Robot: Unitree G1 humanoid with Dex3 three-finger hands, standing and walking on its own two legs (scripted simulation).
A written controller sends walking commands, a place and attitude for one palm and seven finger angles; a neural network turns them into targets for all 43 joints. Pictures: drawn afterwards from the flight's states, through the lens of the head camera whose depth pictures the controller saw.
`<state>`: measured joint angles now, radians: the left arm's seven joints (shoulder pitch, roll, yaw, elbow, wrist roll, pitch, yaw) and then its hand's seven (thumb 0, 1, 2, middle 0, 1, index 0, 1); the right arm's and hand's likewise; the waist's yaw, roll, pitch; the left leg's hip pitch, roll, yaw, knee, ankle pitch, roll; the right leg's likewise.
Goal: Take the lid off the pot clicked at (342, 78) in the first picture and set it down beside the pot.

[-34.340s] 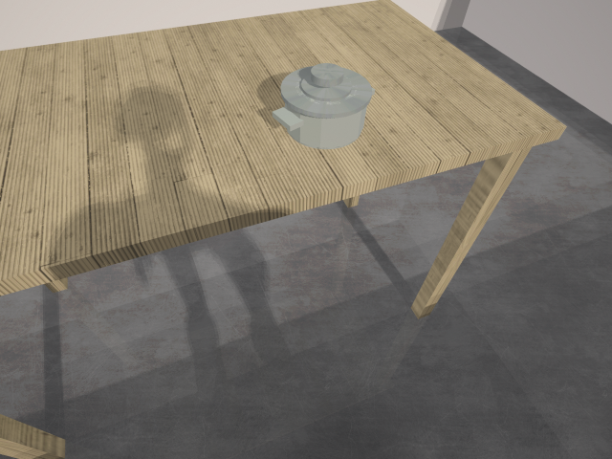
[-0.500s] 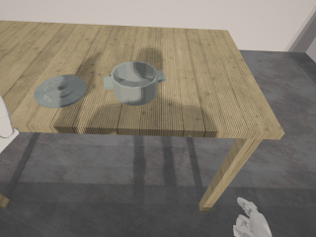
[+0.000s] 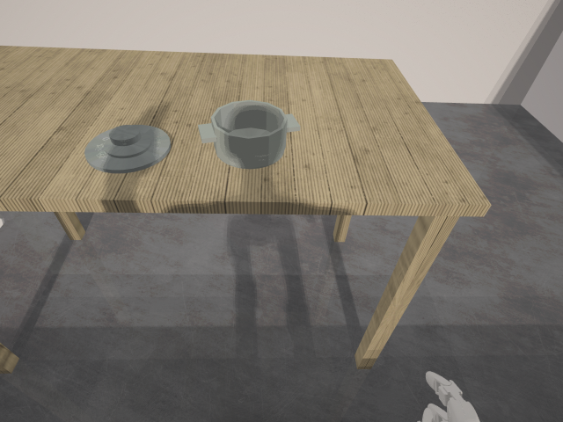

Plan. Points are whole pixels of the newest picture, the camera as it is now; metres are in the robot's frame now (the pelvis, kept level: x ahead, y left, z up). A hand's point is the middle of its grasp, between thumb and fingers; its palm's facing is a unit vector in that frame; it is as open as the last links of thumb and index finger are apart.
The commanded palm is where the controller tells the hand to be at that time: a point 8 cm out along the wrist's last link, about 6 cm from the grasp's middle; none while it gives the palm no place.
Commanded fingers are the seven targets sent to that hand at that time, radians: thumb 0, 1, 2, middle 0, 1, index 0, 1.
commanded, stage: step back with the hand held close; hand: left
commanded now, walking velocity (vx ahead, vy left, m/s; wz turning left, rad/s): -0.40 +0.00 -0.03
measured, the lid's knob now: (125, 135) +0.59 +0.32 +0.11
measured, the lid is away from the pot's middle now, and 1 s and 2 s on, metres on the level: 0.24 0.24 0.24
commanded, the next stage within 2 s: stop stepping back and stand still in 0.40 s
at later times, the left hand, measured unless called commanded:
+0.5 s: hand out of the picture +0.11 +0.28 +0.31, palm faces +0.48 -0.85 -0.21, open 7.4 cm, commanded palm +0.02 +0.32 +0.30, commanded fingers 0.00 0.90 0.90 -0.20 -0.30 -0.20 -0.30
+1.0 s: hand out of the picture -0.03 +0.34 +0.30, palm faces +0.55 -0.83 -0.13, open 7.4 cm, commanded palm -0.13 +0.37 +0.30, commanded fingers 0.00 0.90 0.90 -0.20 -0.30 -0.20 -0.30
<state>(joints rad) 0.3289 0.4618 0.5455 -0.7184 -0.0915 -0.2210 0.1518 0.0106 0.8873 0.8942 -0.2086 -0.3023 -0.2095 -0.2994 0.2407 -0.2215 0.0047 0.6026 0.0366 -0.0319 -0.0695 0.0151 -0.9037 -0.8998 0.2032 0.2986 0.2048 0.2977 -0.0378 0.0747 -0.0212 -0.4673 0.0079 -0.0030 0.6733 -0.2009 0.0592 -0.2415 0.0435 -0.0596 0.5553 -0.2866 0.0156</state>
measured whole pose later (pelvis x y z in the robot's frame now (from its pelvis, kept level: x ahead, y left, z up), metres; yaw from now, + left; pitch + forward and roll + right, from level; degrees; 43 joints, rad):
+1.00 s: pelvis -0.24 +0.09 +0.00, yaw +2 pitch +1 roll -2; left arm 0.12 0.37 0.47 -0.52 -0.10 -0.14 0.17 0.01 0.90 0.90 -0.19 -0.30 -0.19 -0.30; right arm 0.24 -0.26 -0.01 0.59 0.05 -0.04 -0.08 0.02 -0.90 -0.90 0.20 0.30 0.20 0.30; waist -0.04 0.03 -0.12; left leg -0.26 0.09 0.01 0.61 -0.39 0.02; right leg -0.20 -0.05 -0.11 0.59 -0.41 0.00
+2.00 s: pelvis -0.21 +0.10 +0.02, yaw +3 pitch -1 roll -1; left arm 0.22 0.17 0.02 1.17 0.00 0.02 0.04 0.00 0.92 0.89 -0.20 -0.30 -0.20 -0.30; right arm 0.34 -0.14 -0.03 1.05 -0.01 0.04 -0.02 0.01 -0.91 -0.90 0.20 0.30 0.20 0.30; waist -0.02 0.07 0.04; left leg -0.20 0.07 0.08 0.49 -0.27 -0.02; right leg -0.20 -0.02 -0.13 0.44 -0.23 -0.02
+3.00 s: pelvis -0.18 +0.11 +0.02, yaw +2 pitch +0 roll -1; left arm 0.27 0.10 0.03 1.21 0.01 0.00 0.05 0.01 0.92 0.89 -0.20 -0.30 -0.20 -0.30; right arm 0.33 -0.10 -0.03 1.12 -0.01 0.01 -0.04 0.01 -0.91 -0.90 0.20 0.30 0.20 0.30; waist -0.02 0.02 0.02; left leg -0.13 0.06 0.10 0.45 -0.31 -0.01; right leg -0.15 -0.03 -0.11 0.43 -0.27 0.00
